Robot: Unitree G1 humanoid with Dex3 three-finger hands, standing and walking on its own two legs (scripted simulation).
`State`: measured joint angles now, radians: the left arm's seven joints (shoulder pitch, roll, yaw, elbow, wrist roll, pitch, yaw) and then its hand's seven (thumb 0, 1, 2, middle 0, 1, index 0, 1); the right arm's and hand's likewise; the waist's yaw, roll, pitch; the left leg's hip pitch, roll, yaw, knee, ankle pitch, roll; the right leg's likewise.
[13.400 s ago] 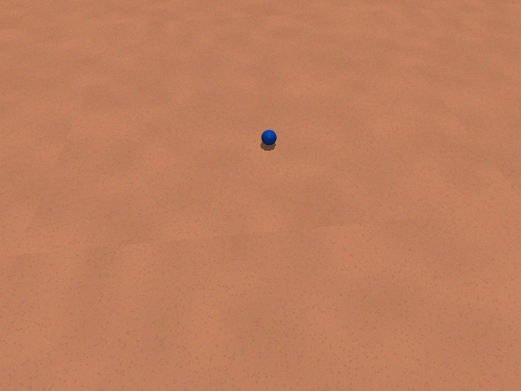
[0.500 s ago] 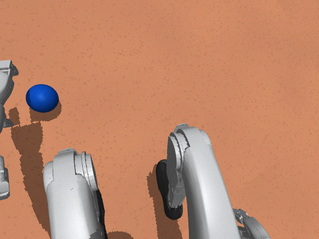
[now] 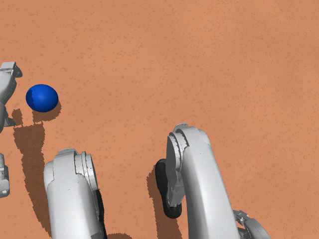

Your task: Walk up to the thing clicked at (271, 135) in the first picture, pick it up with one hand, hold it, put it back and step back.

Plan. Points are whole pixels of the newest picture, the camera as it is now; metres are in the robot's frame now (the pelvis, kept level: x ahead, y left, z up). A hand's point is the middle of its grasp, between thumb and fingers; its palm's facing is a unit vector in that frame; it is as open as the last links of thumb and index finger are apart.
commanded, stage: rise first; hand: left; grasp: from above
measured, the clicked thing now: (42, 98) +0.50 +0.24 -0.29
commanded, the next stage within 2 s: approach in 0.16 s
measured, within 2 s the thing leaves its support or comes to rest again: neither
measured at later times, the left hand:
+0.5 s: hand (19, 95) +0.48 +0.26 -0.17, palm faces -0.45 -0.02 -0.89, open 13.5 cm
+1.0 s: hand (13, 96) +0.47 +0.27 -0.17, palm faces -0.48 -0.07 -0.87, open 14.1 cm
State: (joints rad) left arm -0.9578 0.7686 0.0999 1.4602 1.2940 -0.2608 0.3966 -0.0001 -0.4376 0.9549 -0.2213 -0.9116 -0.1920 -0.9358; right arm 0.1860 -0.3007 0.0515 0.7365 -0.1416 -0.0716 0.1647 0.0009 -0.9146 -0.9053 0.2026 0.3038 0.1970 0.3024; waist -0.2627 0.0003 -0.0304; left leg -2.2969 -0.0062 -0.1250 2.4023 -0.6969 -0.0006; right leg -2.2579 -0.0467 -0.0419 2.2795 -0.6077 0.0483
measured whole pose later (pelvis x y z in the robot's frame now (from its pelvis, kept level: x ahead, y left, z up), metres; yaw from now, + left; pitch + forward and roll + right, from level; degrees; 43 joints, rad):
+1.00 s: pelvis +0.00 -0.01 -0.01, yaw +1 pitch +33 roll -6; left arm -1.01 0.75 0.10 1.48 1.21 -0.17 0.35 0.00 -0.54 1.03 -0.11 -1.01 -0.09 -1.02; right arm 0.21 -0.31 0.07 0.72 -0.15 -0.09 0.18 0.00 -0.91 -0.89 0.20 0.30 0.20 0.30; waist -0.28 0.02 0.01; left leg -2.30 0.00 -0.12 2.41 -0.70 -0.02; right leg -2.28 -0.04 -0.04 2.30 -0.60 0.04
